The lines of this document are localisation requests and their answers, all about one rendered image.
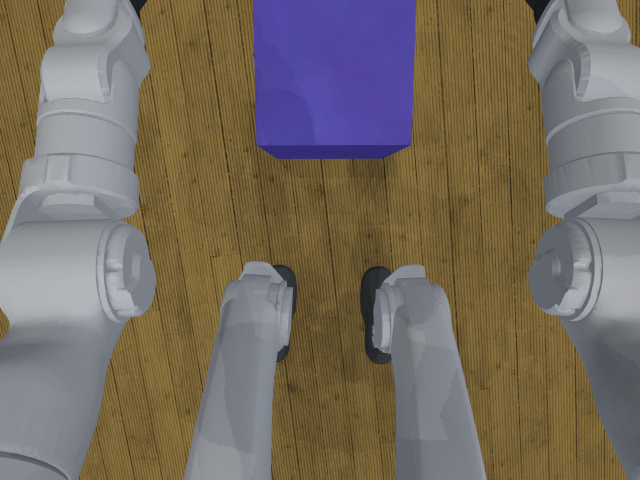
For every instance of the right robot upper arm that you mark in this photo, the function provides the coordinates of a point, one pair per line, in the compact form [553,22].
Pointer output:
[586,271]

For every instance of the right robot thigh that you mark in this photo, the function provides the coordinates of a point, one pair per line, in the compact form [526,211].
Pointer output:
[436,436]

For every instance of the right robot hand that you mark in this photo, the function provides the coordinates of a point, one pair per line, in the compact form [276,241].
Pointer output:
[538,6]

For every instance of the left robot thigh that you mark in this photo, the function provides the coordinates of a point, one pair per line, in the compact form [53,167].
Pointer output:
[233,430]

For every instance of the right robot forearm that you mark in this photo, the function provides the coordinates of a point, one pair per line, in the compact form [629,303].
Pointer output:
[589,76]

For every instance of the carton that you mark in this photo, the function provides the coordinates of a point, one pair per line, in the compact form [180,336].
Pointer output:
[334,78]

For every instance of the left robot upper arm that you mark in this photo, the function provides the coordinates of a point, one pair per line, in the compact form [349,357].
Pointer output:
[67,287]

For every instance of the robot thigh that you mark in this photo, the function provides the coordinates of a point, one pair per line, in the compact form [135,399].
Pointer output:
[233,430]
[436,436]

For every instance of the left robot forearm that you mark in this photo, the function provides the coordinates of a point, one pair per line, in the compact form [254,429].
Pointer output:
[87,120]

